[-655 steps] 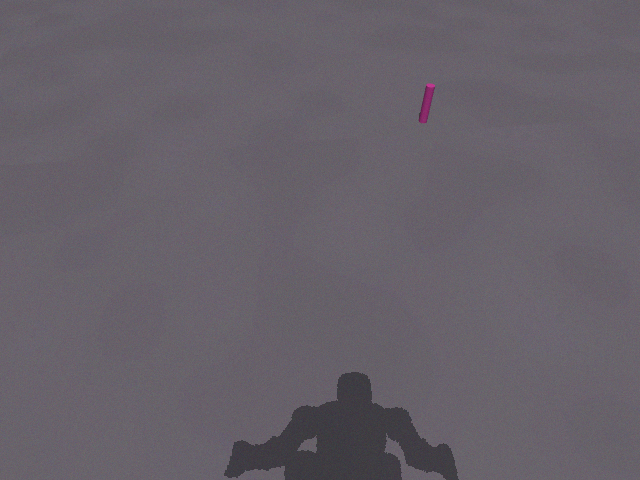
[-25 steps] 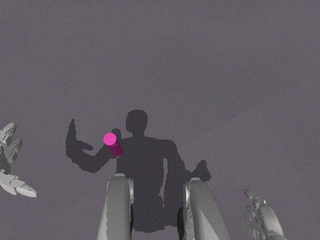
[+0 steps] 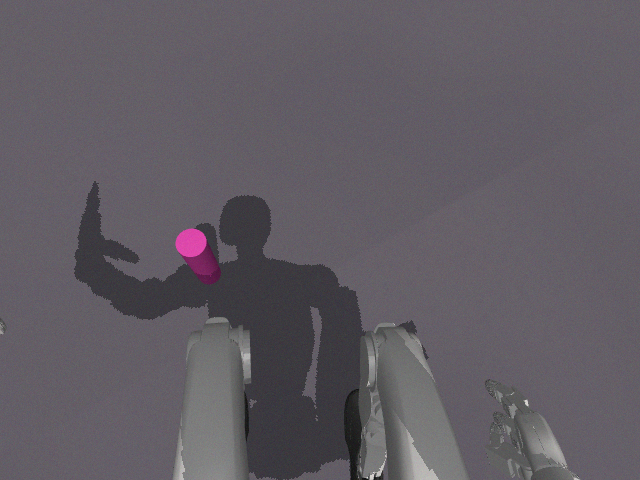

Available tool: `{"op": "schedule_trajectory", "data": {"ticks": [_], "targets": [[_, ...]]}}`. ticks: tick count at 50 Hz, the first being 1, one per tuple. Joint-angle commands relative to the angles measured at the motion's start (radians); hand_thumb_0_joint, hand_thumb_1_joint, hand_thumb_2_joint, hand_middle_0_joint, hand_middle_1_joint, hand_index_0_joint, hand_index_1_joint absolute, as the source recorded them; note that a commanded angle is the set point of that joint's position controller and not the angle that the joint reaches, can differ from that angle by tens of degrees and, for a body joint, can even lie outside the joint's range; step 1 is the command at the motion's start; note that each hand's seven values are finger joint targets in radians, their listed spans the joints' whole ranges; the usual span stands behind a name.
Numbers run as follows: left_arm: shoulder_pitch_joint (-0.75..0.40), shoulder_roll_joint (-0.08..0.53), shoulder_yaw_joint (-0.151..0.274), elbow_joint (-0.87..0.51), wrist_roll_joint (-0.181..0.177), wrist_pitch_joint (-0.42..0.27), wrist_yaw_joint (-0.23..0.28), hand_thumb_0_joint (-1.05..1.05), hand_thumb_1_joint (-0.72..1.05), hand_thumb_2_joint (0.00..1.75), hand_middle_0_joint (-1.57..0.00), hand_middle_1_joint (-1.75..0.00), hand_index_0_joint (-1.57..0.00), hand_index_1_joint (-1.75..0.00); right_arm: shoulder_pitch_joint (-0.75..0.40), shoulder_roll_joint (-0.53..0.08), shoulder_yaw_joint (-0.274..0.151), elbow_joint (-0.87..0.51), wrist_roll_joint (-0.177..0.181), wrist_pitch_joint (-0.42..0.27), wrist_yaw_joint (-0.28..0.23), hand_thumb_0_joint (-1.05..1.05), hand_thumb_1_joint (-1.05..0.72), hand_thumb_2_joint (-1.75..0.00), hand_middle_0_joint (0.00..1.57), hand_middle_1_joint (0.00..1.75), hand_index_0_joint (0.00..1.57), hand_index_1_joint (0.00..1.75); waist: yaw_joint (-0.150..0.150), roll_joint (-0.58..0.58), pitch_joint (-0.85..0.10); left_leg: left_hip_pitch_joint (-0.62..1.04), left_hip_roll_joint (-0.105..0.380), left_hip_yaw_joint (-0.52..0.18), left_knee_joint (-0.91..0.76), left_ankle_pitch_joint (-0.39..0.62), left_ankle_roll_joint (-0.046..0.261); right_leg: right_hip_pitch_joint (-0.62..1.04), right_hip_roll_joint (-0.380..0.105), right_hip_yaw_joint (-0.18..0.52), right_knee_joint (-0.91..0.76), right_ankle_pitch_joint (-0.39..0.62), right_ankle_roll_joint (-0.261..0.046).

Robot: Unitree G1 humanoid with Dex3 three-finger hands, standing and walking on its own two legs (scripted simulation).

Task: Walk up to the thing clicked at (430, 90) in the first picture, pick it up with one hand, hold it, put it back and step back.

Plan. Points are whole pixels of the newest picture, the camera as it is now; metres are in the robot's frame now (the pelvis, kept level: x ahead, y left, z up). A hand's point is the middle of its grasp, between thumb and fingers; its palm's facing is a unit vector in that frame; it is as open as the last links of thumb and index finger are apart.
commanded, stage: go down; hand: left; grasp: from the side
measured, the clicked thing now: (201, 260) +0.45 +0.22 -0.35
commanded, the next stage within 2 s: approach in 0.90 s
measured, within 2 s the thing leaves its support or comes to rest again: neither
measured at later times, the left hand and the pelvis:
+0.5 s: hand out of the picture +0.37 +0.39 -0.05, palm faces +0.12 -0.99 -0.09, open 17.6 cm; pelvis -0.01 +0.00 -0.05, yaw -1 degrees
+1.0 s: hand out of the picture +0.39 +0.40 -0.06, palm faces +0.11 -0.99 -0.09, open 17.5 cm; pelvis -0.01 +0.00 -0.06, yaw -1 degrees
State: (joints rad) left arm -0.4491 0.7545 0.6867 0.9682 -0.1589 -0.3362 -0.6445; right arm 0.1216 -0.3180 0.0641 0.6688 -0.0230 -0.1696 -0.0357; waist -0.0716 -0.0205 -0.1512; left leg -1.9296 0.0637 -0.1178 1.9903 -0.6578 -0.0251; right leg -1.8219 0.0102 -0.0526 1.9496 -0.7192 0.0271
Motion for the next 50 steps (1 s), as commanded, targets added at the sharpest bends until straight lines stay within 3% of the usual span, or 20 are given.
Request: {"op": "schedule_trajectory", "data": {"ticks": [1,5,12,17,22,27,34,35,41,49,50], "targets": [[-0.189,0.369,0.084,-0.163,-0.046,-0.059,-0.018,0.00,-0.60,0.05,-0.05,-0.04,-0.04,-0.05,0.106,-0.224,-0.078,-0.056,0.003,-0.027,-0.011,0.00,-0.91,-0.91,0.20,0.30,0.20,0.30,0.040,0.255,-0.572,0.559,-0.011,0.009,-0.233,0.226,0.036,0.131,0.013,-0.032,-0.161,0.216,-0.070],[-0.207,0.393,0.097,-0.128,-0.050,-0.065,-0.031,0.00,-0.59,0.06,-0.05,-0.04,-0.04,-0.05,0.106,-0.224,-0.073,-0.056,-0.002,-0.027,-0.010,0.00,-0.91,-0.91,0.20,0.30,0.20,0.30,0.030,0.198,-0.585,0.476,-0.018,0.037,-0.184,0.186,0.048,0.168,0.016,-0.025,-0.168,0.196,-0.063],[-0.266,0.463,0.117,-0.126,-0.042,-0.066,-0.046,0.00,-0.56,0.07,-0.05,-0.05,-0.04,-0.06,0.109,-0.236,-0.066,-0.053,-0.007,-0.022,-0.010,0.00,-0.91,-0.91,0.20,0.30,0.20,0.30,0.039,0.235,-0.580,0.438,-0.018,0.043,-0.165,0.121,0.043,0.130,0.019,-0.030,-0.133,0.146,-0.066],[-0.280,0.495,0.133,-0.141,-0.046,-0.058,-0.053,0.00,-0.56,0.06,-0.05,-0.05,-0.03,-0.06,0.111,-0.235,-0.056,-0.056,-0.008,-0.019,-0.009,0.00,-0.91,-0.91,0.20,0.30,0.20,0.30,0.042,0.237,-0.611,0.418,-0.020,0.056,-0.130,0.163,0.046,0.147,0.021,-0.028,-0.117,0.176,-0.064],[-0.283,0.483,0.124,-0.133,-0.041,-0.047,-0.057,0.00,-0.57,0.07,-0.05,-0.05,-0.04,-0.06,0.117,-0.237,-0.053,-0.051,-0.007,-0.017,-0.006,0.00,-0.91,-0.91,0.20,0.30,0.20,0.30,0.040,0.259,-0.598,0.436,-0.016,0.038,-0.131,0.169,0.041,0.100,0.022,-0.043,-0.084,0.182,-0.070],[-0.330,0.494,0.116,-0.136,-0.042,-0.050,-0.057,0.00,-0.57,0.05,-0.05,-0.05,-0.04,-0.05,0.107,-0.244,-0.057,-0.057,-0.002,-0.018,-0.007,0.00,-0.91,-0.90,0.20,0.30,0.20,0.30,0.027,0.275,-0.537,0.391,-0.012,0.023,-0.147,0.049,0.040,0.043,0.024,-0.049,-0.072,0.108,-0.071],[-0.310,0.507,0.128,-0.121,-0.048,-0.053,-0.066,0.00,-0.58,0.06,-0.05,-0.06,-0.04,-0.06,0.118,-0.250,-0.052,-0.054,-0.002,-0.017,-0.007,0.00,-0.91,-0.90,0.20,0.30,0.20,0.30,0.031,0.269,-0.567,0.401,-0.018,0.031,-0.113,0.120,0.041,0.044,0.021,-0.050,-0.058,0.150,-0.070],[-0.334,0.515,0.130,-0.125,-0.050,-0.053,-0.068,0.00,-0.57,0.06,-0.05,-0.06,-0.05,-0.06,0.125,-0.250,-0.051,-0.051,-0.001,-0.018,-0.008,0.00,-0.91,-0.91,0.20,0.30,0.20,0.30,0.019,0.271,-0.565,0.395,-0.018,0.029,-0.111,0.114,0.041,0.044,0.020,-0.051,-0.057,0.144,-0.070],[-0.320,0.537,0.150,-0.121,-0.054,-0.058,-0.071,0.00,-0.54,0.07,-0.05,-0.05,-0.04,-0.06,0.118,-0.253,-0.046,-0.052,-0.002,-0.017,-0.006,0.00,-0.90,-0.90,0.20,0.30,0.20,0.30,0.029,0.275,-0.561,0.376,-0.019,0.033,-0.105,0.102,0.042,0.046,0.022,-0.052,-0.049,0.134,-0.069],[-0.344,0.539,0.156,-0.117,-0.065,-0.058,-0.093,0.00,-0.53,0.07,-0.05,-0.05,-0.04,-0.06,0.133,-0.256,-0.034,-0.042,-0.010,-0.010,-0.002,0.00,-0.91,-0.91,0.20,0.30,0.20,0.30,0.014,0.290,-0.594,0.416,-0.020,0.029,-0.060,0.233,0.041,0.050,0.020,-0.056,-0.021,0.221,-0.069],[-0.342,0.545,0.157,-0.109,-0.063,-0.058,-0.094,0.00,-0.54,0.12,-0.08,-0.10,-0.04,-0.13,0.137,-0.259,-0.038,-0.043,-0.010,-0.008,-0.002,0.00,-0.92,-0.91,0.20,0.30,0.20,0.30,0.013,0.266,-0.599,0.406,-0.021,0.033,-0.051,0.223,0.046,0.055,0.021,-0.055,-0.030,0.215,-0.067]]}}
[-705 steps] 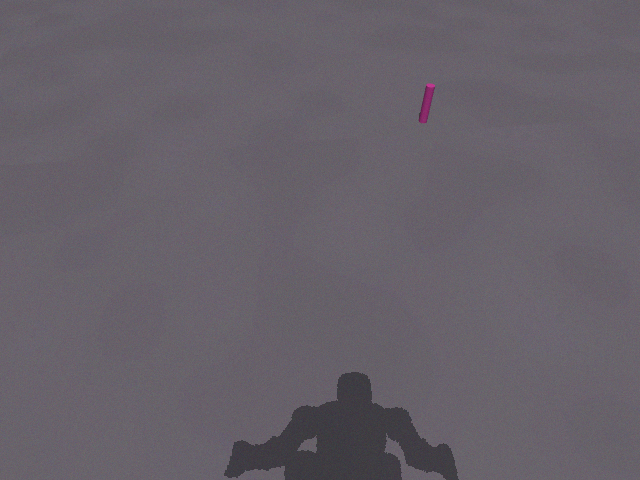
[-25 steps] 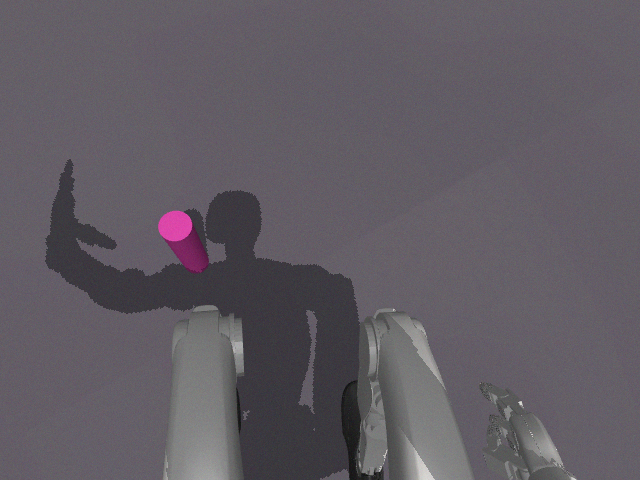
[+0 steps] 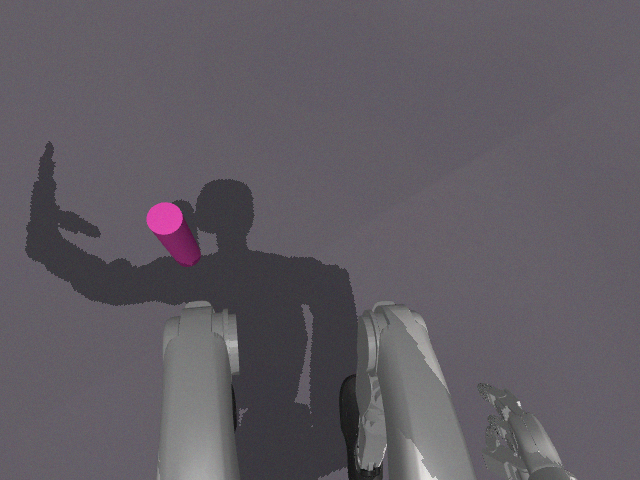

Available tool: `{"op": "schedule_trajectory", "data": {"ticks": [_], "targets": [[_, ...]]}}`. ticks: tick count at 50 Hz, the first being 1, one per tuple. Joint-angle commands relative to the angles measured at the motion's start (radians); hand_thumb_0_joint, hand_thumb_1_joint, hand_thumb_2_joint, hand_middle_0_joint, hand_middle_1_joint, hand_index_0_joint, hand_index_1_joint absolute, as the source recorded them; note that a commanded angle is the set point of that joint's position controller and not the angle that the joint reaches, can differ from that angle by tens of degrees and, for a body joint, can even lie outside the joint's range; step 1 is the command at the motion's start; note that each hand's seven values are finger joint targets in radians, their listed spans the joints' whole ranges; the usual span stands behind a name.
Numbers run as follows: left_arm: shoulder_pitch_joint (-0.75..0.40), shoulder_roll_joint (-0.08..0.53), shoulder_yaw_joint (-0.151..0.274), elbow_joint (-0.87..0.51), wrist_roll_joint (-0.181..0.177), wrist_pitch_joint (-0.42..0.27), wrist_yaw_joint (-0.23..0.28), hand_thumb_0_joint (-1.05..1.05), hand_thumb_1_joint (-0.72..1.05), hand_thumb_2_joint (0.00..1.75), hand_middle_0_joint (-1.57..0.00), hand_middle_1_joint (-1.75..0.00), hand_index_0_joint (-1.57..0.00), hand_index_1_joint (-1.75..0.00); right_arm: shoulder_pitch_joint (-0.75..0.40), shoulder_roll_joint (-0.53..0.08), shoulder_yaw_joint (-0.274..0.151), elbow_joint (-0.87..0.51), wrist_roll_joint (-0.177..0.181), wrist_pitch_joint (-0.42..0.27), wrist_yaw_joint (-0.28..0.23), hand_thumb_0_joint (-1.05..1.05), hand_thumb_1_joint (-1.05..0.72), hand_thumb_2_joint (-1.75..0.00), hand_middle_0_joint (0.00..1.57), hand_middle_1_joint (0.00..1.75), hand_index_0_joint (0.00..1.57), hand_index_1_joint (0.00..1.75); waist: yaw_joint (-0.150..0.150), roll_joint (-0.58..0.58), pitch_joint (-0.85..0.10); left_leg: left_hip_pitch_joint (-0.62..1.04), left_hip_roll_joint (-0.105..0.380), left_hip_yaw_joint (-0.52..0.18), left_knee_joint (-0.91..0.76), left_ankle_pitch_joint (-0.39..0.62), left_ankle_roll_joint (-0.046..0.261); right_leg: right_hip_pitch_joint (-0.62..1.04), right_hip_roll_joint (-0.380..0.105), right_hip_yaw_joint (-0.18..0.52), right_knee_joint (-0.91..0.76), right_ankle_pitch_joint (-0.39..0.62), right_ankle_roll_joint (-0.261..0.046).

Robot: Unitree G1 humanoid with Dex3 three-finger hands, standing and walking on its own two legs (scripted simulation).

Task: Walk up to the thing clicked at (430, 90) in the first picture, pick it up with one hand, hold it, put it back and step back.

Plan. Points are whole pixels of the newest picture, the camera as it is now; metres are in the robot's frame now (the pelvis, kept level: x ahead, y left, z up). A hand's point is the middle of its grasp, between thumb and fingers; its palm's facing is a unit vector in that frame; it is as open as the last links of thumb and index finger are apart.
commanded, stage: approach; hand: left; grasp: from the side
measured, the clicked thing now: (178, 239) +0.45 +0.23 -0.29
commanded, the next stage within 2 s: close in in 0.54 s
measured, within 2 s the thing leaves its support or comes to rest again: neither
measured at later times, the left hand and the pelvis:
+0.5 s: hand (73, 236) +0.41 +0.34 -0.18, palm faces +0.07 -1.00 +0.05, open 17.6 cm; pelvis -0.01 +0.00 -0.08, yaw -5 degrees
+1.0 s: hand (154, 247) +0.43 +0.26 -0.27, palm faces +0.08 -1.00 +0.03, open 17.6 cm; pelvis -0.02 +0.01 -0.12, yaw -9 degrees
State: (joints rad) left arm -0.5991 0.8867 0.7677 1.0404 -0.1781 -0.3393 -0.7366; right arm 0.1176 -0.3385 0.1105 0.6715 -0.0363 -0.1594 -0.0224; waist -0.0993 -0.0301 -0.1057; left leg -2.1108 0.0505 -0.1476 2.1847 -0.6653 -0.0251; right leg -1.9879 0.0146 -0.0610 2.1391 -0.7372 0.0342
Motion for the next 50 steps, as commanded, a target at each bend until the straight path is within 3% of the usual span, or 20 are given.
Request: {"op": "schedule_trajectory", "data": {"ticks": [1,2,5,6,8,12,15,19,22,23,26,29,33,38,43,48,50], "targets": [[-0.192,0.412,0.072,-0.158,-0.043,-0.054,-0.004,0.00,-0.58,0.04,-0.08,-0.07,-0.05,-0.09,0.135,-0.240,-0.082,-0.045,0.004,-0.019,-0.016,0.00,-0.89,-0.90,0.20,0.30,0.20,0.30,0.036,0.270,-0.616,0.559,-0.008,0.064,-0.246,0.204,0.046,0.212,0.018,-0.047,-0.219,0.214,-0.074],[-0.202,0.417,0.081,-0.150,-0.044,-0.061,-0.005,0.00,-0.59,0.02,-0.08,-0.06,-0.06,-0.08,0.132,-0.237,-0.077,-0.043,0.002,-0.021,-0.014,0.00,-0.90,-0.90,0.20,0.30,0.20,0.30,0.028,0.265,-0.587,0.525,-0.007,0.062,-0.241,0.184,0.046,0.206,0.018,-0.049,-0.208,0.202,-0.074],[-0.212,0.354,0.047,-0.074,-0.064,-0.091,-0.016,0.00,-0.59,0.03,-0.08,-0.07,-0.05,-0.09,0.111,-0.237,-0.066,-0.046,-0.003,-0.025,-0.011,0.00,-0.90,-0.90,0.20,0.30,0.20,0.30,-0.009,0.203,-0.497,0.423,-0.007,0.065,-0.203,0.098,0.054,0.176,0.026,-0.055,-0.209,0.146,-0.069],[-0.193,0.345,0.055,-0.051,-0.074,-0.107,-0.020,0.00,-0.59,0.02,-0.08,-0.07,-0.06,-0.09,0.111,-0.238,-0.061,-0.045,-0.005,-0.029,-0.009,0.00,-0.90,-0.90,0.20,0.30,0.20,0.30,-0.006,0.183,-0.502,0.416,-0.007,0.064,-0.188,0.109,0.053,0.181,0.028,-0.058,-0.200,0.158,-0.067],[-0.212,0.313,0.036,-0.011,-0.097,-0.149,-0.029,0.00,-0.59,0.01,-0.08,-0.07,-0.06,-0.08,0.098,-0.242,-0.047,-0.050,-0.012,-0.035,-0.003,0.00,-0.90,-0.90,0.20,0.30,0.20,0.30,-0.030,0.159,-0.476,0.368,-0.006,0.066,-0.150,0.103,0.055,0.186,0.033,-0.062,-0.187,0.159,-0.063],[-0.232,0.281,0.011,0.060,-0.117,-0.236,-0.029,0.00,-0.57,0.01,-0.07,-0.07,-0.06,-0.08,0.074,-0.265,-0.027,-0.059,-0.031,-0.043,0.009,0.00,-0.90,-0.90,0.20,0.30,0.20,0.30,-0.045,0.169,-0.460,0.369,0.002,0.047,-0.108,0.088,0.045,0.140,0.042,-0.088,-0.131,0.144,-0.066],[-0.240,0.298,0.009,0.084,-0.116,-0.300,-0.018,0.00,-0.56,0.01,-0.07,-0.07,-0.06,-0.08,0.051,-0.278,-0.009,-0.060,-0.052,-0.040,0.018,0.00,-0.89,-0.90,0.20,0.30,0.20,0.30,-0.043,0.191,-0.461,0.357,0.005,0.043,-0.066,0.077,0.039,0.128,0.049,-0.100,-0.097,0.139,-0.067],[-0.259,0.390,0.059,0.037,-0.095,-0.381,0.012,0.00,-0.55,0.02,-0.07,-0.07,-0.05,-0.08,0.018,-0.298,0.024,-0.070,-0.091,-0.018,0.029,0.00,-0.90,-0.90,0.20,0.30,0.20,0.30,-0.034,0.295,-0.518,0.431,0.019,0.033,-0.013,0.169,0.024,0.145,0.055,-0.113,-0.029,0.209,-0.067],[-0.240,0.364,0.030,0.011,-0.076,-0.419,0.026,0.00,-0.57,0.04,-0.07,-0.08,-0.05,-0.09,-0.026,-0.311,0.043,-0.086,-0.115,0.011,0.038,0.00,-0.91,-0.90,0.20,0.30,0.20,0.30,-0.041,0.371,-0.510,0.465,0.027,0.015,-0.011,0.172,0.011,0.110,0.057,-0.132,0.017,0.203,-0.071],[-0.229,0.385,0.048,0.028,-0.068,-0.430,0.034,0.00,-0.55,0.05,-0.07,-0.08,-0.05,-0.10,-0.022,-0.322,0.046,-0.065,-0.126,0.020,0.038,0.00,-0.90,-0.90,0.20,0.30,0.20,0.30,-0.044,0.410,-0.494,0.481,0.032,0.009,-0.011,0.189,0.005,0.099,0.059,-0.141,0.037,0.221,-0.073],[-0.233,0.391,0.047,0.002,-0.065,-0.470,0.054,0.00,-0.54,0.04,-0.07,-0.08,-0.05,-0.10,-0.050,-0.339,0.069,-0.072,-0.150,0.039,0.043,0.00,-0.91,-0.91,0.20,0.30,0.20,0.30,-0.061,0.454,-0.501,0.514,0.040,-0.006,0.019,0.212,-0.002,0.094,0.063,-0.159,0.064,0.238,-0.070],[-0.222,0.308,-0.008,0.052,-0.067,-0.503,0.074,0.00,-0.58,0.03,-0.08,-0.09,-0.06,-0.10,-0.078,-0.345,0.093,-0.066,-0.173,0.052,0.049,0.00,-0.93,-0.91,0.20,0.30,0.20,0.30,-0.106,0.443,-0.467,0.492,0.041,-0.022,0.060,0.210,-0.002,0.100,0.066,-0.175,0.078,0.255,-0.065],[-0.223,0.202,-0.100,0.149,-0.068,-0.537,0.113,0.00,-0.61,0.00,-0.07,-0.08,-0.07,-0.08,-0.120,-0.348,0.130,-0.079,-0.189,0.062,0.057,0.00,-0.93,-0.91,0.20,0.30,0.20,0.30,-0.157,0.349,-0.363,0.394,0.040,-0.042,0.100,0.152,0.002,0.096,0.073,-0.202,0.084,0.240,-0.059],[-0.195,0.195,-0.094,0.195,-0.074,-0.603,0.202,0.00,-0.61,0.00,-0.08,-0.07,-0.08,-0.07,-0.153,-0.359,0.167,-0.091,-0.218,0.079,0.073,0.00,-0.93,-0.91,0.20,0.30,0.20,0.30,-0.151,0.304,-0.341,0.347,0.038,-0.054,0.147,0.150,0.003,0.156,0.085,-0.218,0.094,0.259,-0.050],[-0.180,0.209,-0.072,0.200,-0.040,-0.666,0.318,0.00,-0.61,0.01,-0.07,-0.08,-0.07,-0.07,-0.196,-0.367,0.191,-0.106,-0.236,0.098,0.093,0.00,-0.93,-0.90,0.20,0.30,0.20,0.30,-0.140,0.316,-0.274,0.302,0.036,-0.066,0.140,0.090,0.000,0.150,0.093,-0.238,0.105,0.219,-0.050],[-0.202,0.185,-0.135,0.162,0.005,-0.707,0.368,0.00,-0.53,0.00,-0.06,-0.06,-0.06,-0.05,-0.220,-0.369,0.198,-0.103,-0.265,0.114,0.103,0.00,-0.93,-0.90,0.20,0.30,0.20,0.30,-0.172,0.355,-0.252,0.295,0.040,-0.068,0.149,0.074,-0.002,0.155,0.095,-0.240,0.112,0.233,-0.048],[-0.173,0.141,-0.164,0.178,0.006,-0.708,0.378,0.00,-0.52,0.00,-0.06,-0.05,-0.06,-0.04,-0.220,-0.371,0.197,-0.103,-0.270,0.120,0.107,0.00,-0.93,-0.90,0.20,0.30,0.20,0.30,-0.181,0.345,-0.250,0.304,0.040,-0.073,0.150,0.082,-0.004,0.153,0.099,-0.248,0.113,0.244,-0.049]]}}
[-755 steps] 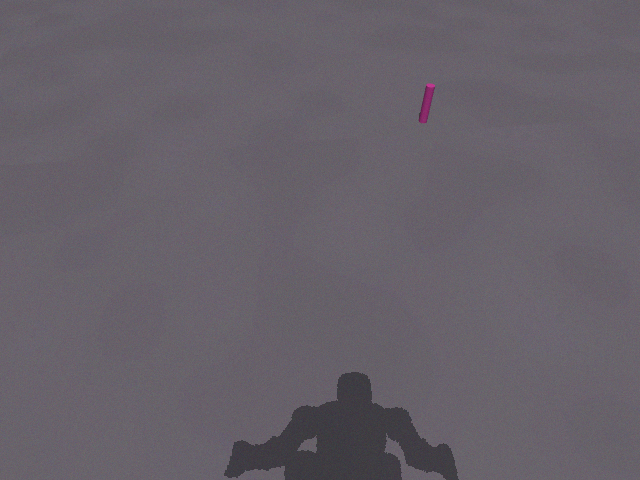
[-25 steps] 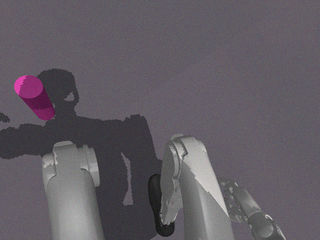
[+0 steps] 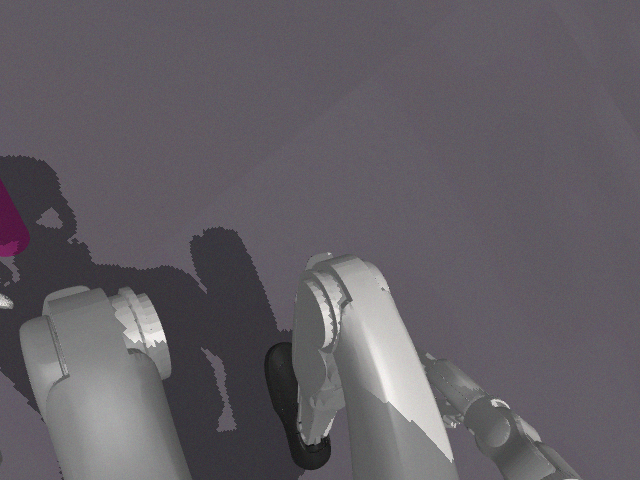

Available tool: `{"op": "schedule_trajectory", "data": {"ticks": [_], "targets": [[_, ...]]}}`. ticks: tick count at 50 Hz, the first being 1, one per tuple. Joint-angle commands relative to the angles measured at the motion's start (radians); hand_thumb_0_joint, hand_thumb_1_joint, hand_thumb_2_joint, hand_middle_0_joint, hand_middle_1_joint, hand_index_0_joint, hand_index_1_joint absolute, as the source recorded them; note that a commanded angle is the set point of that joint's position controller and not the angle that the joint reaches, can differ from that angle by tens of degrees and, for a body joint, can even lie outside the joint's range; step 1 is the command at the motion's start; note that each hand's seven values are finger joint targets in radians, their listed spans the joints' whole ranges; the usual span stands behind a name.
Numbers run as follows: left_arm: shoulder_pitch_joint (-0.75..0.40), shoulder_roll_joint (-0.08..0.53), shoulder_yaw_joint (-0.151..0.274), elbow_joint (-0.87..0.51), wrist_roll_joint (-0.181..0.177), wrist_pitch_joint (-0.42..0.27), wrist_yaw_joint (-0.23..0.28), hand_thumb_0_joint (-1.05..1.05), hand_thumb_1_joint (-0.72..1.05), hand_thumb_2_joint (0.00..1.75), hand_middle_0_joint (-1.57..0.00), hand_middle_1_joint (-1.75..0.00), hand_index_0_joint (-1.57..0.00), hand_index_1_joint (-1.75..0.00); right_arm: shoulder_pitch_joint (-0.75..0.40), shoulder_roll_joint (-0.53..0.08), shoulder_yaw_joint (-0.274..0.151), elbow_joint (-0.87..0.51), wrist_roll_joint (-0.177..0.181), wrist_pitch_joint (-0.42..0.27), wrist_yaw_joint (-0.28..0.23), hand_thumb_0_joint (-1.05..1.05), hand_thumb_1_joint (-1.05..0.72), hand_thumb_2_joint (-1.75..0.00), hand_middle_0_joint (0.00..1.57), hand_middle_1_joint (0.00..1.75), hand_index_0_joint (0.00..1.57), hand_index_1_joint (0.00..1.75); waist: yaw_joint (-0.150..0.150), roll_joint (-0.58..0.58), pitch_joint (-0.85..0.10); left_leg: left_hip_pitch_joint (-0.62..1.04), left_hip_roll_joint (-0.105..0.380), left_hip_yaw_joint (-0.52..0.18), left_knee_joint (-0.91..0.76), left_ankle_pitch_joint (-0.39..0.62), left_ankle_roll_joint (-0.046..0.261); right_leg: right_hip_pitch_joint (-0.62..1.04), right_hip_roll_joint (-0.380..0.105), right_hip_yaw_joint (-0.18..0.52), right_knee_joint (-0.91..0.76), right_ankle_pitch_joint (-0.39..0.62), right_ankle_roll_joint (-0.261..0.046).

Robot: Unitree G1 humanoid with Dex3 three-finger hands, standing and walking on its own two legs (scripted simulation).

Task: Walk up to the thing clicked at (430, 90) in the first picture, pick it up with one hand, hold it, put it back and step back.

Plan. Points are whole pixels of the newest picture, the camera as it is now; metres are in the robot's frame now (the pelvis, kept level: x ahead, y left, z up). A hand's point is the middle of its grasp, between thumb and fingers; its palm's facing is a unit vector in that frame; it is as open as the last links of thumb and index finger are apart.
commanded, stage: close in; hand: left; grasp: from the side
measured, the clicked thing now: out of the picture +0.43 +0.28 -0.17
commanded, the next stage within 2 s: close in 0.32 s
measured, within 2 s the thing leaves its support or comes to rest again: leaves its support in 1.56 s
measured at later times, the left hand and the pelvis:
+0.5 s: hand out of the picture +0.41 +0.28 -0.16, palm faces +0.22 -0.97 +0.02, open 16.8 cm; pelvis +0.00 +0.01 +0.00, yaw -1 degrees
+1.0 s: hand out of the picture +0.43 +0.28 -0.16, palm faces +0.24 -0.97 +0.01, open 8.0 cm; pelvis +0.00 +0.01 +0.00, yaw -2 degrees
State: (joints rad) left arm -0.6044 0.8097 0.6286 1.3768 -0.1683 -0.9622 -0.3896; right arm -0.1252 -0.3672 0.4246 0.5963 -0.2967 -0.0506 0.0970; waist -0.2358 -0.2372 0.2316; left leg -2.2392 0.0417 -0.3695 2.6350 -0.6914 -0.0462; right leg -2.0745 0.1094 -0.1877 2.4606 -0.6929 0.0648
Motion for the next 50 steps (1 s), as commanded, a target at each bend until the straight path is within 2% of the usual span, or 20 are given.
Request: {"op": "schedule_trajectory", "data": {"ticks": [1,5,6,7,9,11,12,16,20,23,24,26,27,29,32,36,38,42,43,50], "targets": [[-0.193,0.187,-0.060,-0.171,-0.009,-0.091,0.033,0.00,-0.50,0.01,-0.06,-0.04,-0.05,-0.04,0.012,-0.346,-0.117,-0.030,-0.011,0.011,-0.011,0.00,-0.93,-0.90,0.20,0.30,0.20,0.30,-0.062,0.543,-0.572,0.424,0.048,0.145,-0.298,0.088,0.018,0.223,0.004,-0.124,-0.211,0.188,-0.078],[-0.190,0.145,-0.105,-0.161,-0.029,-0.097,0.055,0.00,-0.52,0.00,-0.05,-0.04,-0.06,-0.03,0.022,-0.356,-0.114,-0.026,-0.007,0.011,-0.002,0.00,-0.93,-0.90,0.20,0.30,0.20,0.30,-0.082,0.499,-0.566,0.404,0.037,0.132,-0.290,0.068,0.024,0.233,0.007,-0.137,-0.211,0.186,-0.071],[-0.182,0.121,-0.116,-0.163,-0.037,-0.101,0.060,0.00,-0.53,0.00,-0.05,-0.04,-0.05,-0.03,0.023,-0.353,-0.111,-0.028,-0.009,0.013,0.000,0.00,-0.93,-0.90,0.20,0.30,0.20,0.30,-0.079,0.481,-0.584,0.412,0.035,0.129,-0.284,0.084,0.023,0.243,0.010,-0.137,-0.213,0.202,-0.070],[-0.185,0.132,-0.114,-0.154,-0.039,-0.102,0.068,0.00,-0.54,0.00,-0.05,-0.04,-0.06,-0.03,0.017,-0.352,-0.109,-0.029,-0.007,0.014,0.001,0.00,-0.92,-0.90,0.20,0.30,0.20,0.30,-0.071,0.480,-0.573,0.401,0.034,0.130,-0.286,0.068,0.023,0.236,0.011,-0.139,-0.216,0.186,-0.072],[-0.180,0.106,-0.129,-0.146,-0.042,-0.110,0.083,0.00,-0.54,0.02,-0.05,-0.05,-0.05,-0.04,0.017,-0.353,-0.108,-0.031,-0.009,0.017,0.003,0.00,-0.92,-0.90,0.20,0.30,0.20,0.30,-0.074,0.474,-0.566,0.411,0.034,0.125,-0.288,0.074,0.022,0.239,0.015,-0.142,-0.216,0.191,-0.071],[-0.187,0.117,-0.119,-0.132,-0.037,-0.121,0.108,0.00,-0.51,0.05,-0.05,-0.06,-0.06,-0.05,0.010,-0.349,-0.095,-0.037,-0.011,0.020,0.007,0.00,-0.91,-0.90,0.20,0.30,0.20,0.30,-0.071,0.467,-0.549,0.392,0.033,0.118,-0.291,0.064,0.023,0.243,0.016,-0.148,-0.214,0.179,-0.072],[-0.179,0.134,-0.114,-0.131,-0.028,-0.124,0.118,0.00,-0.50,0.06,-0.05,-0.07,-0.06,-0.06,0.007,-0.346,-0.094,-0.038,-0.013,0.023,0.006,0.00,-0.91,-0.90,0.20,0.30,0.20,0.30,-0.057,0.478,-0.550,0.397,0.033,0.123,-0.290,0.076,0.022,0.246,0.017,-0.142,-0.215,0.187,-0.074],[-0.192,0.163,-0.103,-0.149,-0.002,-0.149,0.154,0.00,-0.43,0.08,-0.05,-0.06,-0.05,-0.05,-0.013,-0.348,-0.088,-0.043,-0.022,0.038,0.008,0.00,-0.91,-0.90,0.20,0.30,0.20,0.30,-0.053,0.528,-0.518,0.409,0.040,0.117,-0.304,0.082,0.013,0.227,0.016,-0.146,-0.200,0.185,-0.080],[-0.181,0.151,-0.113,-0.160,0.015,-0.162,0.180,0.00,-0.38,0.11,-0.06,-0.07,-0.06,-0.06,-0.020,-0.344,-0.084,-0.046,-0.034,0.044,0.014,0.00,-0.91,-0.90,0.20,0.30,0.20,0.30,-0.057,0.534,-0.529,0.420,0.042,0.119,-0.299,0.092,0.013,0.242,0.019,-0.142,-0.201,0.201,-0.080],[-0.192,0.115,-0.150,-0.143,0.018,-0.163,0.187,0.00,-0.24,0.23,-0.24,-0.19,-0.23,-0.20,-0.015,-0.350,-0.081,-0.043,-0.038,0.048,0.018,0.00,-0.90,-0.90,0.20,0.30,0.20,0.30,-0.090,0.532,-0.532,0.432,0.042,0.104,-0.303,0.093,0.011,0.238,0.020,-0.154,-0.198,0.208,-0.078],[-0.194,0.114,-0.155,-0.161,0.015,-0.164,0.192,0.00,-0.20,0.27,-0.30,-0.25,-0.29,-0.25,-0.011,-0.350,-0.083,-0.041,-0.038,0.047,0.018,0.00,-0.90,-0.90,0.20,0.30,0.20,0.30,-0.088,0.530,-0.543,0.440,0.042,0.105,-0.299,0.103,0.011,0.245,0.021,-0.151,-0.202,0.219,-0.076],[-0.223,0.101,-0.171,-0.174,0.011,-0.167,0.196,0.00,-0.16,0.30,-0.33,-0.28,-0.32,-0.28,-0.009,-0.352,-0.081,-0.040,-0.039,0.047,0.020,0.00,-0.89,-0.90,0.20,0.30,0.20,0.30,-0.099,0.528,-0.552,0.457,0.042,0.094,-0.301,0.110,0.009,0.236,0.021,-0.156,-0.198,0.225,-0.075],[-0.251,0.119,-0.178,-0.171,0.015,-0.169,0.201,0.00,-0.15,0.31,-0.35,-0.30,-0.34,-0.30,-0.010,-0.353,-0.078,-0.038,-0.037,0.049,0.021,0.00,-0.90,-0.90,0.20,0.30,0.20,0.30,-0.105,0.524,-0.532,0.430,0.039,0.094,-0.301,0.080,0.013,0.231,0.020,-0.155,-0.204,0.203,-0.075],[-0.237,0.093,-0.194,-0.152,0.017,-0.163,0.208,0.00,-0.09,0.36,-0.38,-0.33,-0.37,-0.34,-0.015,-0.351,-0.080,-0.039,-0.037,0.048,0.022,0.00,-0.89,-0.90,0.20,0.30,0.20,0.30,-0.102,0.522,-0.522,0.427,0.038,0.094,-0.301,0.063,0.012,0.221,0.022,-0.158,-0.205,0.191,-0.075],[-0.231,0.094,-0.188,-0.139,0.016,-0.163,0.225,0.00,-0.01,0.41,-0.42,-0.37,-0.41,-0.37,-0.010,-0.344,-0.070,-0.042,-0.038,0.052,0.023,0.00,-0.89,-0.90,0.20,0.30,0.20,0.30,-0.096,0.494,-0.529,0.418,0.037,0.095,-0.287,0.089,0.017,0.243,0.026,-0.154,-0.214,0.212,-0.072],[-0.219,0.114,-0.177,-0.119,0.027,-0.168,0.240,0.00,0.15,0.50,-0.51,-0.46,-0.50,-0.46,-0.015,-0.344,-0.059,-0.046,-0.041,0.061,0.023,0.00,-0.88,-0.89,0.20,0.30,0.20,0.30,-0.085,0.521,-0.523,0.436,0.042,0.084,-0.297,0.124,0.010,0.251,0.027,-0.160,-0.198,0.233,-0.075],[-0.231,0.135,-0.158,-0.113,0.030,-0.171,0.253,0.00,0.22,0.56,-0.56,-0.52,-0.55,-0.52,-0.019,-0.345,-0.056,-0.054,-0.043,0.066,0.024,0.00,-0.88,-0.89,0.20,0.30,0.20,0.30,-0.088,0.513,-0.509,0.411,0.041,0.085,-0.299,0.097,0.014,0.250,0.027,-0.163,-0.203,0.211,-0.075],[-0.229,0.161,-0.143,-0.128,0.037,-0.173,0.265,0.00,0.35,0.68,-0.68,-0.63,-0.66,-0.63,-0.022,-0.341,-0.051,-0.056,-0.046,0.075,0.021,0.00,-0.87,-0.89,0.20,0.30,0.20,0.30,-0.083,0.523,-0.514,0.424,0.048,0.089,-0.297,0.112,0.014,0.255,0.031,-0.156,-0.208,0.222,-0.076],[-0.242,0.160,-0.152,-0.139,0.041,-0.177,0.267,0.00,0.40,0.71,-0.71,-0.66,-0.70,-0.66,-0.022,-0.342,-0.048,-0.058,-0.051,0.076,0.022,0.00,-0.87,-0.89,0.20,0.30,0.20,0.30,-0.096,0.532,-0.522,0.432,0.048,0.085,-0.298,0.115,0.014,0.265,0.031,-0.160,-0.207,0.227,-0.074],[-0.263,0.151,-0.155,-0.131,0.035,-0.166,0.279,0.00,0.61,0.88,-0.90,-0.86,-0.89,-0.86,-0.011,-0.345,-0.047,-0.056,-0.050,0.081,0.020,0.00,-0.87,-0.89,0.20,0.30,0.20,0.30,-0.111,0.506,-0.524,0.417,0.051,0.084,-0.289,0.091,0.021,0.267,0.035,-0.161,-0.222,0.221,-0.071]]}}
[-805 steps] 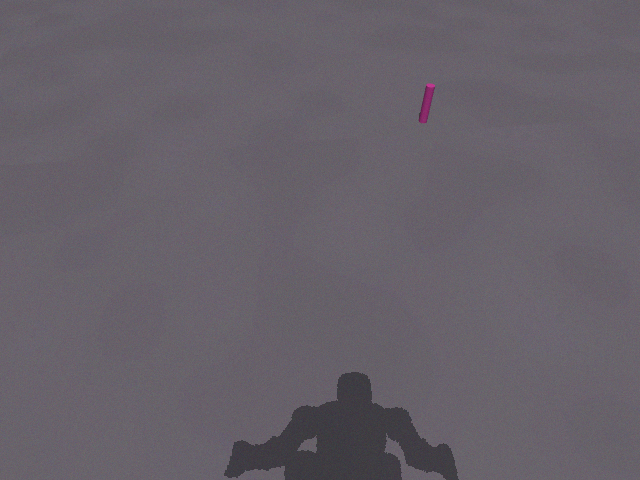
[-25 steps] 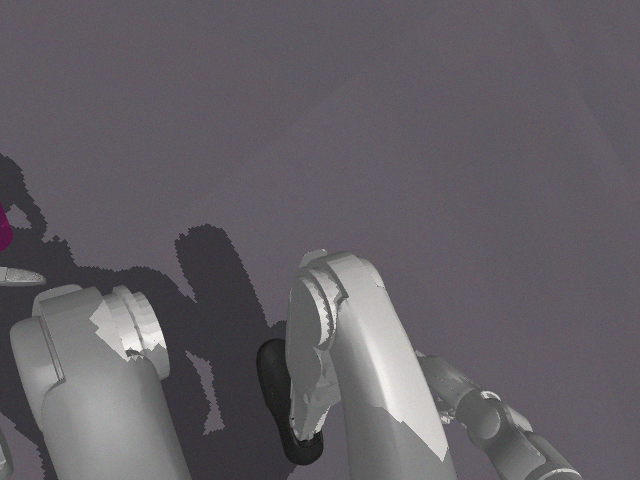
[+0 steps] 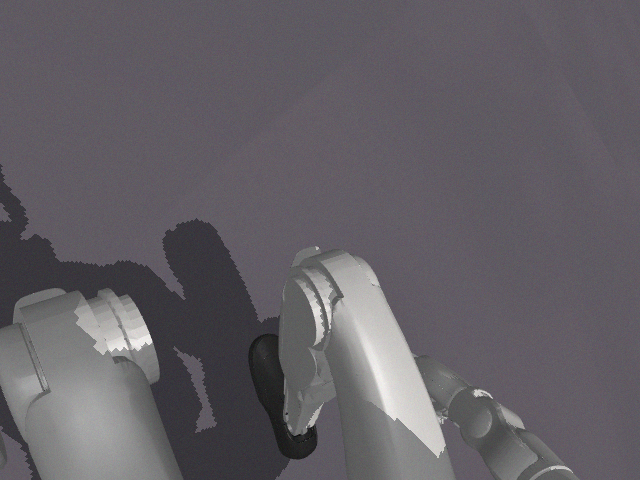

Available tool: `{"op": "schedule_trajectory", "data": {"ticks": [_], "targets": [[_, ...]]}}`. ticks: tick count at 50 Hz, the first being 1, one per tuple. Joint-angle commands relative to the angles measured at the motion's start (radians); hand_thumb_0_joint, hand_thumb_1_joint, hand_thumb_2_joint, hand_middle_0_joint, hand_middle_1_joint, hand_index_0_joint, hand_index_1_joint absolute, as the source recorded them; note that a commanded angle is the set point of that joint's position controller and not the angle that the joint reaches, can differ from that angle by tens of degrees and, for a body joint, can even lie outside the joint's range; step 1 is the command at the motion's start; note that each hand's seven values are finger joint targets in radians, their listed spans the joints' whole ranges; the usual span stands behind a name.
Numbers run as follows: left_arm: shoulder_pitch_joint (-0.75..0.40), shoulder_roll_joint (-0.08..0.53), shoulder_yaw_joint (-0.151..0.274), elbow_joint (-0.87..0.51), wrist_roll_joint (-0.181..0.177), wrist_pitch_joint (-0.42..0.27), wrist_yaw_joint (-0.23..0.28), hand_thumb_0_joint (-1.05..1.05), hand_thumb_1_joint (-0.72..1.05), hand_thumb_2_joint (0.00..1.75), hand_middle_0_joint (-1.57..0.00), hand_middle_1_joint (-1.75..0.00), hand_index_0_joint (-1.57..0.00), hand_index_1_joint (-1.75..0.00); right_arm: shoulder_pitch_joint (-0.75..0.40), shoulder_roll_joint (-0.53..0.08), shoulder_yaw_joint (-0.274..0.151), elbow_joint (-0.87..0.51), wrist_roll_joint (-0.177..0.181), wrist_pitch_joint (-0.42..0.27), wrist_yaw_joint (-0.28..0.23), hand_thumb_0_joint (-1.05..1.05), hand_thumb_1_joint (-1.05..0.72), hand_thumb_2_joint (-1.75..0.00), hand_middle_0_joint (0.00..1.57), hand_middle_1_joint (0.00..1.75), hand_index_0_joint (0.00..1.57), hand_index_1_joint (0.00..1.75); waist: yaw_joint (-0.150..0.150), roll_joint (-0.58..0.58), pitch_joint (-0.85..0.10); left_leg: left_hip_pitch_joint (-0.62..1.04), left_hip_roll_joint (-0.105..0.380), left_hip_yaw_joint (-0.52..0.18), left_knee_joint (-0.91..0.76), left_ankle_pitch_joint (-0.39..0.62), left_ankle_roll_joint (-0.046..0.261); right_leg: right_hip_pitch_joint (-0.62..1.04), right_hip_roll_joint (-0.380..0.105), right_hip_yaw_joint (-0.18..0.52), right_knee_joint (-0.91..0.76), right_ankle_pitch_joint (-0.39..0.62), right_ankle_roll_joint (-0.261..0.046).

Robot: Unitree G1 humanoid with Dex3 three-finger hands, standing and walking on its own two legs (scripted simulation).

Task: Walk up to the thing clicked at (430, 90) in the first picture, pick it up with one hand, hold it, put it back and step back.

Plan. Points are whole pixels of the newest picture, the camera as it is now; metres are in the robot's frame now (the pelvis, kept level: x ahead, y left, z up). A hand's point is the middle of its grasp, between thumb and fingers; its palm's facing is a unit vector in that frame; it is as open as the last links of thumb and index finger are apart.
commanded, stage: close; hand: left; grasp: from the side
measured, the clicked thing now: out of the picture +0.43 +0.30 -0.17
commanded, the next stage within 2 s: settle in 0.12 s
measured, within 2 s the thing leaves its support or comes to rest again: leaves its support in 0.56 s
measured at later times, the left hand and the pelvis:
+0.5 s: hand out of the picture +0.42 +0.28 -0.16, palm faces +0.27 -0.96 +0.01, open 6.7 cm; pelvis +0.00 +0.00 +0.00, yaw +0 degrees
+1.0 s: hand out of the picture +0.40 +0.30 -0.05, palm faces +0.26 -0.97 -0.05, open 6.7 cm; pelvis +0.00 -0.01 +0.03, yaw +4 degrees
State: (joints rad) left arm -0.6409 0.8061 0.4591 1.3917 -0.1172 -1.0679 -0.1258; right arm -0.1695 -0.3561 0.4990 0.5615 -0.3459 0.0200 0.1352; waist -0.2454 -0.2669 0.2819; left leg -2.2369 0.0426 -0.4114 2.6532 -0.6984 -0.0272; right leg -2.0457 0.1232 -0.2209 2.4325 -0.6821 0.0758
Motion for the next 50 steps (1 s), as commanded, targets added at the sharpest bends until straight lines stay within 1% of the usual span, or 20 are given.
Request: {"op": "schedule_trajectory", "data": {"ticks": [1,4,6,7,11,17,23,24,28,29,37,38,40,41,42,44,45,46,47,50], "targets": [[-0.232,0.170,0.013,-0.160,-0.009,-0.059,0.018,0.00,0.64,0.92,-0.93,-0.89,-0.92,-0.89,0.039,-0.357,-0.123,-0.019,-0.001,0.011,-0.019,0.00,-0.86,-0.89,0.20,0.30,0.20,0.30,-0.098,0.546,-0.587,0.429,0.051,0.127,-0.312,0.105,0.000,0.241,0.021,-0.129,-0.193,0.212,-0.084],[-0.205,0.170,0.016,-0.128,-0.003,-0.056,0.021,0.00,0.65,1.02,-1.06,-1.04,-1.05,-1.04,0.038,-0.354,-0.116,-0.022,-0.002,0.017,-0.020,0.00,-0.87,-0.89,0.20,0.30,0.20,0.30,-0.092,0.555,-0.582,0.437,0.054,0.119,-0.316,0.144,-0.005,0.248,0.021,-0.133,-0.180,0.237,-0.085],[-0.217,0.170,0.017,-0.137,-0.003,-0.059,0.029,0.00,0.65,1.08,-1.12,-1.11,-1.11,-1.11,0.031,-0.354,-0.117,-0.021,-0.001,0.019,-0.020,0.00,-0.87,-0.89,0.20,0.30,0.20,0.30,-0.091,0.553,-0.568,0.431,0.055,0.120,-0.315,0.137,-0.004,0.239,0.021,-0.131,-0.181,0.231,-0.086],[-0.228,0.149,0.007,-0.139,-0.009,-0.062,0.027,0.00,0.68,1.12,-1.16,-1.15,-1.16,-1.15,0.035,-0.356,-0.116,-0.022,-0.003,0.021,-0.019,0.00,-0.87,-0.89,0.20,0.30,0.20,0.30,-0.104,0.548,-0.572,0.431,0.053,0.116,-0.314,0.142,-0.004,0.247,0.021,-0.135,-0.184,0.240,-0.084],[-0.220,0.156,0.007,-0.147,-0.008,-0.060,0.032,0.00,0.70,1.22,-1.27,-1.27,-1.27,-1.27,0.029,-0.354,-0.117,-0.024,-0.001,0.019,-0.016,0.00,-0.87,-0.89,0.20,0.30,0.20,0.30,-0.096,0.559,-0.561,0.414,0.051,0.120,-0.315,0.116,-0.002,0.242,0.021,-0.134,-0.185,0.222,-0.084],[-0.221,0.173,0.001,-0.180,0.000,-0.051,0.030,0.00,0.71,1.34,-1.30,-1.38,-1.29,-1.39,0.031,-0.354,-0.122,-0.024,0.003,0.022,-0.019,0.00,-0.89,-0.90,0.20,0.30,0.20,0.30,-0.090,0.562,-0.560,0.414,0.053,0.126,-0.321,0.093,0.000,0.237,0.022,-0.134,-0.195,0.203,-0.085],[-0.236,0.178,0.004,-0.319,-0.001,-0.033,0.020,0.00,0.66,1.31,-1.34,-1.40,-1.33,-1.41,0.049,-0.351,-0.146,-0.016,0.007,0.021,-0.021,0.00,-0.90,-0.90,0.20,0.30,0.20,0.30,-0.070,0.635,-0.640,0.479,0.054,0.133,-0.332,0.143,-0.008,0.246,0.018,-0.124,-0.183,0.246,-0.089],[-0.223,0.190,0.026,-0.353,-0.002,-0.026,0.023,0.00,0.65,1.31,-1.34,-1.40,-1.33,-1.41,0.057,-0.352,-0.155,-0.021,0.012,0.024,-0.021,0.00,-0.90,-0.90,0.20,0.30,0.20,0.30,-0.062,0.644,-0.659,0.501,0.056,0.132,-0.339,0.150,-0.011,0.241,0.015,-0.124,-0.180,0.248,-0.090],[-0.232,0.161,0.021,-0.494,-0.017,0.009,0.020,0.00,0.63,1.33,-1.35,-1.42,-1.35,-1.43,0.083,-0.349,-0.189,-0.018,0.026,0.028,-0.022,0.00,-0.89,-0.90,0.20,0.30,0.20,0.30,-0.044,0.706,-0.727,0.560,0.055,0.138,-0.363,0.192,-0.017,0.243,0.007,-0.109,-0.178,0.278,-0.095],[-0.253,0.186,0.022,-0.546,-0.015,0.019,0.022,0.00,0.61,1.31,-1.35,-1.41,-1.35,-1.42,0.086,-0.343,-0.194,-0.018,0.033,0.028,-0.023,0.00,-0.90,-0.90,0.20,0.30,0.20,0.30,-0.038,0.721,-0.740,0.553,0.055,0.146,-0.366,0.185,-0.016,0.235,0.005,-0.099,-0.176,0.270,-0.100],[-0.236,0.040,-0.074,-0.623,-0.013,0.145,0.019,0.00,0.57,1.29,-1.33,-1.39,-1.32,-1.40,0.152,-0.303,-0.267,-0.010,0.081,0.036,-0.022,0.00,-0.89,-0.90,0.20,0.30,0.20,0.30,-0.020,0.676,-0.761,0.493,0.041,0.178,-0.388,0.161,-0.001,0.208,-0.005,-0.067,-0.213,0.264,-0.103],[-0.231,0.051,-0.058,-0.649,-0.013,0.158,0.022,0.00,0.57,1.29,-1.34,-1.39,-1.33,-1.40,0.163,-0.298,-0.275,-0.015,0.088,0.037,-0.023,0.00,-0.89,-0.90,0.20,0.30,0.20,0.30,-0.005,0.668,-0.779,0.492,0.038,0.181,-0.395,0.161,0.000,0.213,-0.007,-0.064,-0.215,0.260,-0.104],[-0.198,0.012,-0.086,-0.654,-0.007,0.190,0.014,0.00,0.59,1.29,-1.34,-1.40,-1.34,-1.41,0.174,-0.291,-0.296,-0.018,0.101,0.042,-0.023,0.00,-0.88,-0.89,0.20,0.30,0.20,0.30,0.008,0.666,-0.776,0.490,0.034,0.186,-0.415,0.149,0.002,0.187,-0.011,-0.062,-0.219,0.239,-0.106],[-0.191,0.018,-0.069,-0.679,-0.005,0.203,0.016,0.00,0.58,1.28,-1.34,-1.40,-1.33,-1.40,0.185,-0.285,-0.310,-0.016,0.108,0.044,-0.024,0.00,-0.88,-0.89,0.20,0.30,0.20,0.30,0.027,0.661,-0.797,0.496,0.032,0.192,-0.421,0.150,0.003,0.183,-0.012,-0.058,-0.220,0.234,-0.108],[-0.201,-0.002,-0.096,-0.697,-0.002,0.213,0.009,0.00,0.57,1.28,-1.33,-1.39,-1.33,-1.40,0.189,-0.279,-0.318,-0.012,0.116,0.045,-0.023,0.00,-0.88,-0.89,0.20,0.30,0.20,0.30,0.025,0.661,-0.800,0.493,0.030,0.193,-0.428,0.143,0.004,0.170,-0.013,-0.055,-0.222,0.226,-0.110],[-0.195,-0.032,-0.103,-0.726,-0.017,0.241,-0.002,0.00,0.58,1.27,-1.32,-1.38,-1.32,-1.39,0.199,-0.268,-0.335,-0.023,0.136,0.047,-0.023,0.00,-0.88,-0.89,0.20,0.30,0.20,0.30,0.028,0.634,-0.807,0.463,0.023,0.200,-0.447,0.109,0.012,0.164,-0.017,-0.050,-0.233,0.197,-0.110],[-0.193,-0.034,-0.091,-0.735,-0.024,0.254,-0.005,0.00,0.56,1.26,-1.31,-1.37,-1.30,-1.38,0.198,-0.262,-0.347,-0.019,0.148,0.047,-0.024,0.00,-0.88,-0.89,0.20,0.30,0.20,0.30,0.046,0.623,-0.803,0.453,0.022,0.206,-0.454,0.084,0.015,0.147,-0.018,-0.043,-0.237,0.177,-0.112],[-0.209,-0.042,-0.100,-0.731,-0.024,0.267,-0.007,0.00,0.55,1.25,-1.30,-1.36,-1.30,-1.37,0.197,-0.258,-0.353,-0.022,0.156,0.046,-0.026,0.00,-0.88,-0.89,0.20,0.30,0.20,0.30,0.038,0.616,-0.792,0.437,0.020,0.210,-0.465,0.055,0.018,0.130,-0.020,-0.042,-0.242,0.153,-0.112],[-0.210,-0.036,-0.079,-0.755,-0.033,0.277,-0.005,0.00,0.54,1.25,-1.30,-1.36,-1.29,-1.36,0.213,-0.254,-0.363,-0.017,0.163,0.047,-0.027,0.00,-0.88,-0.89,0.20,0.30,0.20,0.30,0.048,0.597,-0.813,0.433,0.018,0.216,-0.462,0.048,0.021,0.147,-0.020,-0.035,-0.253,0.146,-0.111],[-0.220,-0.042,-0.069,-0.776,-0.043,0.308,-0.005,0.00,0.53,1.23,-1.28,-1.33,-1.27,-1.34,0.220,-0.236,-0.383,-0.021,0.184,0.049,-0.033,0.00,-0.87,-0.89,0.20,0.30,0.20,0.30,0.068,0.571,-0.842,0.409,0.010,0.237,-0.477,0.020,0.029,0.156,-0.023,-0.017,-0.276,0.112,-0.111]]}}
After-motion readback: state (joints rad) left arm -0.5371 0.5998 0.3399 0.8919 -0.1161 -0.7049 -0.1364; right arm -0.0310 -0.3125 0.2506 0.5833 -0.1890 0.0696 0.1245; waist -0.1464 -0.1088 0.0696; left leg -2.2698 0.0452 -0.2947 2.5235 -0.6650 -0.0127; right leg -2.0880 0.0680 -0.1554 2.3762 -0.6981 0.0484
